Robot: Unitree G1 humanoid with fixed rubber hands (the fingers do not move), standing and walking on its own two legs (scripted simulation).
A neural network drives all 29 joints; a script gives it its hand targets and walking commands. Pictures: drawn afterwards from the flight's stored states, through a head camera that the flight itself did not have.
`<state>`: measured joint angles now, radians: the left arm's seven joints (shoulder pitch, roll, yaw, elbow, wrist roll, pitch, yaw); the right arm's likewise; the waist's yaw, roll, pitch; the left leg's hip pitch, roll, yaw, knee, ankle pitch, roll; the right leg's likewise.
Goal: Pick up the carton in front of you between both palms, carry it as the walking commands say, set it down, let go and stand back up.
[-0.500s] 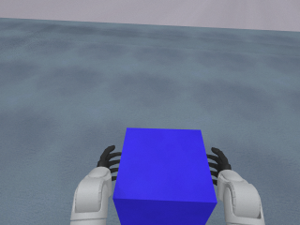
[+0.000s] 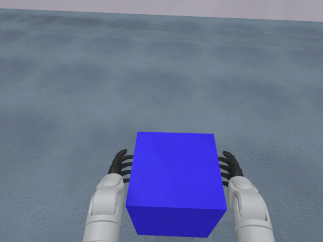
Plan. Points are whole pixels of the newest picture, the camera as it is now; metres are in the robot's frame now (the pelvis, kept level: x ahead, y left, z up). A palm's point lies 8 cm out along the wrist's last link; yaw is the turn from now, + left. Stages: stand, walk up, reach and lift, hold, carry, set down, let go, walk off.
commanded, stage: carry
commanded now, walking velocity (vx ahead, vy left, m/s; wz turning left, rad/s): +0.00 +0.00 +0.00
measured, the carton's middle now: (173, 186) +0.32 +0.00 -0.05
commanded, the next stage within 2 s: hold in 0.34 s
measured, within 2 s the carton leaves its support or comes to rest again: neither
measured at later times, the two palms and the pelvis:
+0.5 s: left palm (104, 187) +0.26 +0.17 +0.04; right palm (226, 182) +0.29 -0.13 +0.04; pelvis +0.00 +0.00 +0.01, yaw +6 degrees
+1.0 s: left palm (111, 191) +0.25 +0.15 +0.05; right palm (234, 174) +0.30 -0.15 +0.05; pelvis -0.01 -0.05 +0.01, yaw +11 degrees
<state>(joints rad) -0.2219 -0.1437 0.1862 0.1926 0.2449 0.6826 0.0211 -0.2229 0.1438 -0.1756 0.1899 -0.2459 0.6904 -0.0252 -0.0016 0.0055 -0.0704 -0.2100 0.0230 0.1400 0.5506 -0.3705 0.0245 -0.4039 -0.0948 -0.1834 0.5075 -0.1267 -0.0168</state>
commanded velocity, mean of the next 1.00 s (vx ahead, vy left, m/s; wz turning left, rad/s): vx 0.00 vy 0.00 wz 0.00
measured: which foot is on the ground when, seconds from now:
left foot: down 0.00-1.00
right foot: down 0.00-1.00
